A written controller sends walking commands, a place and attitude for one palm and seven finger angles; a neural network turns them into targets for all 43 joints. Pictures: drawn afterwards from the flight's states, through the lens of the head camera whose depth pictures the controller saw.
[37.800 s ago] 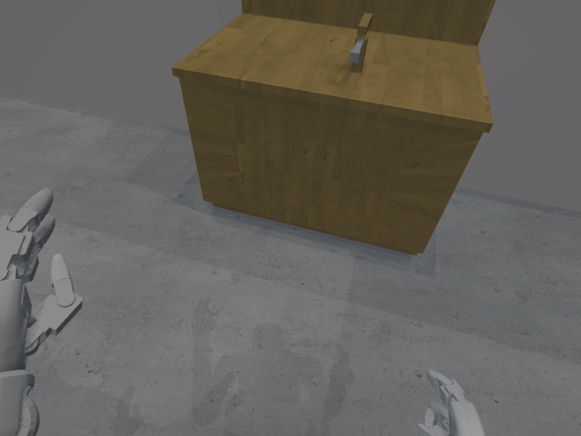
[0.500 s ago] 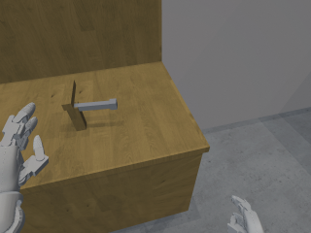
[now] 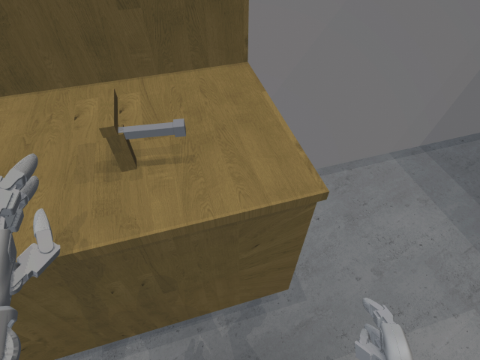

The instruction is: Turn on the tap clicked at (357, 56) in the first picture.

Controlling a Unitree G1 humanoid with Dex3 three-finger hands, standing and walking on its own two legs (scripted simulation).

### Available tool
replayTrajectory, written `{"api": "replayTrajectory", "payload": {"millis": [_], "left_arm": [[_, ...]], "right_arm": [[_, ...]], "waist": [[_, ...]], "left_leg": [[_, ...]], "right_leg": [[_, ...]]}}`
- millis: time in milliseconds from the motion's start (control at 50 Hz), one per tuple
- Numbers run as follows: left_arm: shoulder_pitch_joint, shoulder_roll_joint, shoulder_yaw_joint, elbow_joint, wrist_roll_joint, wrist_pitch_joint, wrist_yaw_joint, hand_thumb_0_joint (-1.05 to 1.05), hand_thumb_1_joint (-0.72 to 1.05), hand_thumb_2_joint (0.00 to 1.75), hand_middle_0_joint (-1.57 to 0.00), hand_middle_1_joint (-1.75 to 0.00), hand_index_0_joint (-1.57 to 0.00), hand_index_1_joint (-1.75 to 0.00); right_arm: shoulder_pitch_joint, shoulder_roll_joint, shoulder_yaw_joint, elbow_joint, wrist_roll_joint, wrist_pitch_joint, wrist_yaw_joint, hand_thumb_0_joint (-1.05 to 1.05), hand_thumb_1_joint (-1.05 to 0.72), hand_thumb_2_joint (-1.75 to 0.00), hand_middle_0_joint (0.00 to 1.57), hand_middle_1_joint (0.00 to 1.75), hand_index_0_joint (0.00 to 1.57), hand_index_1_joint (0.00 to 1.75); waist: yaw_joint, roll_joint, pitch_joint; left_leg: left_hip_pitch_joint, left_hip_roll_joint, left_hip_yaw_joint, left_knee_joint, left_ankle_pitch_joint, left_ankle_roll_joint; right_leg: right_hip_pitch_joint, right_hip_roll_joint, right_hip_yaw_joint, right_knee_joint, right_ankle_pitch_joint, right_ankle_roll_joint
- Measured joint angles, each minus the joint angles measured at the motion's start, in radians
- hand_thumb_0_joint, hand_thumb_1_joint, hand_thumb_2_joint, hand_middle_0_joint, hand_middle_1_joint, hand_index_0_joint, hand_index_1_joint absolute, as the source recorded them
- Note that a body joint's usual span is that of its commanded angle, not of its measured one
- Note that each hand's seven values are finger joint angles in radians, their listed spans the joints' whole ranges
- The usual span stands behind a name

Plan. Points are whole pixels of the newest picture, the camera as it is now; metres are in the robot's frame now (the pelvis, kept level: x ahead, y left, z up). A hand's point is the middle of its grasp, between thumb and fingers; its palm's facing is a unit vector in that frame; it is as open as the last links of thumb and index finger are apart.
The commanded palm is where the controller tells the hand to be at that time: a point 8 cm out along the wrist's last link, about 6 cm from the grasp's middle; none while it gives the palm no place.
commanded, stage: step back with the hand held close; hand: left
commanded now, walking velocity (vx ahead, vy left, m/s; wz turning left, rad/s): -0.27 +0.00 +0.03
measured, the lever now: (179, 127) +0.56 +0.19 +0.06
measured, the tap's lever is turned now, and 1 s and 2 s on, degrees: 83 83 83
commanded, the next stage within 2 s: stop stepping back and stand still in 0.78 s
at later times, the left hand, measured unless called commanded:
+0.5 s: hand (16, 278) +0.17 +0.26 +0.17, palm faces +0.43 -0.82 -0.37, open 7.4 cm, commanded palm +0.11 +0.28 +0.18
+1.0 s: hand out of the picture +0.06 +0.23 +0.17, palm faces +0.29 -0.86 -0.42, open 7.4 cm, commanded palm +0.01 +0.28 +0.18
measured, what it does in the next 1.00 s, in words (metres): walks backwards: right foot, then left foot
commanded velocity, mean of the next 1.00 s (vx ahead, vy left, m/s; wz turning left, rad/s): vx -0.28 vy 0.00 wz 0.03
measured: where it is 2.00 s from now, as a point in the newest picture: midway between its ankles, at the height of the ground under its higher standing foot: outside the picture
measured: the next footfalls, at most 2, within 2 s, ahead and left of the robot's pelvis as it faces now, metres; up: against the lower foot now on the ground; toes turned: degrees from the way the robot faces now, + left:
right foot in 0.58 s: -0.06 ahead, -0.13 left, +0.00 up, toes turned +0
left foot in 0.78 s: -0.04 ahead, +0.11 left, +0.00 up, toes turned +0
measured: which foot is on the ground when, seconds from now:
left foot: down 0.00-0.58, up 0.60-0.76, down 0.78-1.00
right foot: down 0.00-0.32, up 0.34-0.56, down 0.58-0.78, up 0.80-1.00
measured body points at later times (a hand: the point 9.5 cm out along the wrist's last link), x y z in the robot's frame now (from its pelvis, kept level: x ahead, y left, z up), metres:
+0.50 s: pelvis -0.05 +0.01 +0.00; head -0.04 +0.02 +0.45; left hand +0.14 +0.30 +0.19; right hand +0.12 -0.22 -0.08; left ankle +0.08 +0.08 -0.73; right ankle -0.08 -0.12 -0.70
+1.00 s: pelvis -0.16 +0.00 +0.00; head -0.14 +0.02 +0.45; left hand +0.04 +0.28 +0.19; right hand -0.01 -0.23 -0.07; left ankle -0.07 +0.11 -0.73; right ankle -0.13 -0.11 -0.72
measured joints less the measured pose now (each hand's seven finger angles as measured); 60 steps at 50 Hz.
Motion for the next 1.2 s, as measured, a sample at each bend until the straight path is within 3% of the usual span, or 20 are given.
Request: {"api": "replayTrajectory", "payload": {"millis": [140, 240, 320, 440, 500, 560, 600, 640, 680, 720, 740, 780, 800, 840, 880, 980, 1040, 1080, 1140, 1200], "left_arm": [[-0.02, -0.025, -0.012, -0.006, 0.011, 0.007, 0.008, 0.01, 0.89, 0.9, -0.21, -0.31, -0.21, -0.3], [-0.02, -0.02, -0.03, -0.058, -0.004, 0.002, 0.02, 0.01, 0.88, 0.9, -0.21, -0.31, -0.21, -0.3], [-0.009, 0.009, -0.014, -0.096, -0.013, -0.014, 0.022, 0.01, 0.88, 0.9, -0.21, -0.31, -0.21, -0.3], [-0.038, 0.028, 0.036, -0.048, 0.006, -0.013, 0.023, 0.01, 0.88, 0.9, -0.22, -0.31, -0.21, -0.3], [-0.031, 0.006, 0.03, -0.04, -0.005, -0.002, 0.03, 0.01, 0.88, 0.9, -0.21, -0.31, -0.21, -0.3], [-0.028, -0.011, 0.005, -0.039, -0.01, 0.006, 0.026, 0.01, 0.89, 0.9, -0.21, -0.31, -0.21, -0.3], [-0.04, -0.023, -0.019, -0.036, -0.008, -0.002, 0.019, 0.01, 0.89, 0.9, -0.21, -0.31, -0.21, -0.3], [-0.046, -0.031, -0.055, -0.041, -0.006, -0.004, 0.008, 0.01, 0.89, 0.9, -0.21, -0.31, -0.21, -0.3], [-0.037, -0.022, -0.064, -0.051, -0.004, -0.012, -0.005, 0.01, 0.89, 0.9, -0.21, -0.31, -0.21, -0.3], [-0.033, -0.004, -0.049, -0.056, -0.002, -0.021, -0.01, 0.01, 0.88, 0.9, -0.21, -0.31, -0.21, -0.3], [-0.033, 0.007, -0.035, -0.06, -0.004, -0.024, -0.01, 0.01, 0.88, 0.9, -0.21, -0.31, -0.21, -0.3], [-0.028, 0.027, -0.007, -0.084, -0.013, -0.024, -0.005, 0.01, 0.88, 0.9, -0.22, -0.31, -0.21, -0.3], [-0.033, 0.045, 0.009, -0.092, -0.02, -0.026, -0.003, 0.01, 0.88, 0.9, -0.22, -0.31, -0.21, -0.3], [-0.038, 0.07, 0.037, -0.08, -0.03, -0.03, -0.001, 0.01, 0.88, 0.9, -0.21, -0.31, -0.21, -0.3], [-0.024, 0.066, 0.04, -0.082, -0.034, -0.005, 0.001, 0.01, 0.88, 0.9, -0.21, -0.31, -0.21, -0.3], [0.05, 0.04, 0.017, -0.13, -0.026, 0.031, 0.011, 0.01, 0.89, 0.9, -0.21, -0.31, -0.21, -0.3], [0.076, 0.049, 0.021, -0.12, -0.01, 0.034, 0.017, 0.01, 0.88, 0.9, -0.21, -0.31, -0.21, -0.3], [0.053, 0.033, 0.013, -0.093, -0.003, 0.039, 0.016, 0.01, 0.88, 0.9, -0.21, -0.31, -0.21, -0.3], [0.003, -0.007, -0.005, -0.031, 0.001, 0.047, 0.018, 0.01, 0.88, 0.9, -0.21, -0.31, -0.21, -0.3], [-0.037, -0.034, -0.018, 0.021, 0.003, 0.052, 0.023, 0.01, 0.88, 0.9, -0.21, -0.31, -0.21, -0.3]], "right_arm": [[0.0, 0.015, 0.01, 0.019, -0.006, -0.009, 0.007, 0.01, -0.9, -0.9, 0.21, 0.3, 0.2, 0.3], [-0.008, 0.01, 0.005, 0.031, -0.004, -0.007, 0.015, 0.01, -0.9, -0.9, 0.21, 0.3, 0.21, 0.3], [-0.01, 0.005, -0.004, 0.029, -0.001, -0.001, 0.011, 0.01, -0.9, -0.9, 0.21, 0.3, 0.21, 0.3], [0.004, 0.036, -0.011, 0.049, -0.02, -0.026, 0.012, 0.01, -0.91, -0.9, 0.21, 0.3, 0.2, 0.3], [0.01, 0.048, 0.003, 0.06, -0.021, -0.034, 0.024, 0.01, -0.91, -0.9, 0.21, 0.3, 0.2, 0.3], [0.0, 0.055, 0.013, 0.057, -0.026, -0.031, 0.031, 0.01, -0.9, -0.9, 0.21, 0.3, 0.2, 0.3], [-0.027, 0.052, 0.013, 0.065, -0.024, -0.022, 0.034, 0.01, -0.9, -0.9, 0.21, 0.3, 0.2, 0.3], [-0.036, 0.05, 0.01, 0.091, -0.016, -0.014, 0.034, 0.01, -0.9, -0.9, 0.21, 0.3, 0.21, 0.3], [-0.033, 0.057, 0.015, 0.096, -0.008, -0.003, 0.032, 0.01, -0.9, -0.9, 0.21, 0.3, 0.21, 0.3], [-0.033, 0.061, 0.024, 0.084, -0.005, 0.005, 0.026, 0.01, -0.9, -0.9, 0.21, 0.3, 0.21, 0.3], [-0.036, 0.058, 0.027, 0.072, -0.003, 0.007, 0.022, 0.01, -0.9, -0.9, 0.21, 0.3, 0.21, 0.3], [-0.038, 0.033, 0.021, 0.029, 0.002, 0.003, 0.017, 0.01, -0.9, -0.9, 0.21, 0.3, 0.21, 0.3], [-0.048, 0.033, 0.007, 0.023, 0.005, -0.006, 0.018, 0.01, -0.9, -0.9, 0.21, 0.3, 0.21, 0.3], [-0.07, 0.05, -0.009, 0.033, 0.003, -0.019, 0.022, 0.01, -0.9, -0.9, 0.21, 0.3, 0.2, 0.3], [-0.067, 0.056, -0.008, 0.037, -0.006, -0.039, 0.03, 0.01, -0.91, -0.9, 0.21, 0.3, 0.2, 0.3], [-0.004, 0.05, -0.004, 0.028, -0.002, -0.063, 0.04, 0.01, -0.9, -0.9, 0.21, 0.3, 0.2, 0.3], [0.034, 0.043, -0.002, 0.028, -0.003, -0.053, 0.03, 0.01, -0.9, -0.9, 0.21, 0.3, 0.2, 0.3], [0.034, 0.03, -0.007, 0.058, -0.005, -0.041, 0.026, 0.01, -0.9, -0.9, 0.21, 0.3, 0.2, 0.3], [0.034, 0.023, -0.007, 0.125, -0.004, -0.029, 0.02, 0.01, -0.9, -0.9, 0.21, 0.3, 0.2, 0.3], [0.047, 0.017, -0.006, 0.138, -0.003, -0.029, 0.01, 0.01, -0.9, -0.9, 0.21, 0.3, 0.21, 0.3]], "waist": [[0.002, -0.002, 0.003], [-0.017, -0.015, 0.008], [-0.033, -0.028, 0.014], [-0.023, -0.031, 0.003], [-0.004, -0.026, -0.022], [0.008, -0.021, -0.038], [0.017, -0.009, -0.023], [0.015, -0.013, -0.023], [0.006, -0.051, -0.033], [-0.011, -0.087, -0.035], [-0.023, -0.098, -0.033], [-0.044, -0.076, -0.027], [-0.05, -0.082, -0.018], [-0.044, -0.124, 0.014], [-0.046, -0.125, 0.032], [-0.042, -0.079, 0.035], [-0.03, -0.065, 0.017], [-0.016, -0.054, 0.017], [-0.008, -0.075, -0.015], [-0.024, -0.094, -0.057]], "left_leg": [[-0.035, 0.004, -0.006, 0.046, -0.047, -0.007], [-0.078, 0.004, -0.018, 0.115, -0.099, -0.031], [-0.093, 0.006, -0.015, 0.132, -0.014, -0.005], [-0.061, 0.013, -0.015, 0.011, 0.063, 0.011], [-0.045, 0.027, -0.007, -0.081, 0.12, 0.002], [-0.064, 0.032, 0.004, -0.118, 0.149, -0.016], [-0.12, 0.038, 0.001, -0.007, 0.025, -0.051], [-0.175, 0.012, -0.024, 0.24, -0.154, -0.08], [-0.18, -0.013, -0.018, 0.404, -0.243, -0.087], [-0.124, -0.014, -0.001, 0.372, -0.266, -0.084], [-0.078, -0.01, 0.004, 0.282, -0.231, -0.082], [0.017, 0.024, -0.006, 0.076, -0.009, -0.057], [0.023, 0.019, -0.001, 0.052, -0.055, -0.04], [0.017, -0.002, 0.027, 0.053, -0.092, -0.02], [0.025, 0.001, 0.026, 0.018, -0.061, -0.019], [0.036, 0.028, -0.002, -0.053, 0.022, -0.033], [-0.006, 0.026, -0.007, 0.02, -0.073, -0.044], [-0.064, 0.012, -0.029, 0.201, -0.197, -0.059], [-0.092, -0.003, -0.023, 0.424, -0.223, -0.063], [0.009, 0.017, 0.003, 0.318, -0.251, -0.041]], "right_leg": [[-0.025, 0.003, -0.007, 0.022, 0.005, -0.007], [-0.052, 0.004, -0.019, 0.062, -0.003, -0.01], [-0.078, 0.003, -0.021, 0.114, -0.02, -0.001], [-0.09, 0.05, 0.039, 0.35, -0.209, -0.003], [-0.016, 0.051, 0.034, 0.257, -0.239, -0.014], [0.092, 0.036, 0.032, 0.021, -0.181, -0.036], [0.104, 0.032, 0.03, -0.054, -0.049, -0.033], [0.096, 0.026, 0.033, -0.045, -0.05, -0.014], [0.085, 0.003, 0.046, -0.043, -0.058, -0.003], [0.067, -0.017, 0.056, -0.039, -0.052, 0.004], [0.05, -0.024, 0.058, -0.024, -0.052, 0.008], [-0.005, -0.01, 0.043, 0.046, -0.069, 0.017], [-0.045, -0.013, 0.052, 0.113, -0.119, 0.015], [-0.111, -0.01, 0.101, 0.252, -0.244, 0.01], [-0.141, 0.011, 0.102, 0.313, -0.28, 0.014], [-0.084, 0.02, 0.037, 0.203, -0.208, 0.008], [0.008, 0.006, 0.014, 0.025, -0.109, -0.018], [0.0, 0.003, 0.008, 0.013, 0.012, -0.037], [-0.013, -0.019, 0.015, 0.011, 0.02, -0.039], [-0.038, -0.047, 0.001, 0.01, 0.023, -0.036]]}}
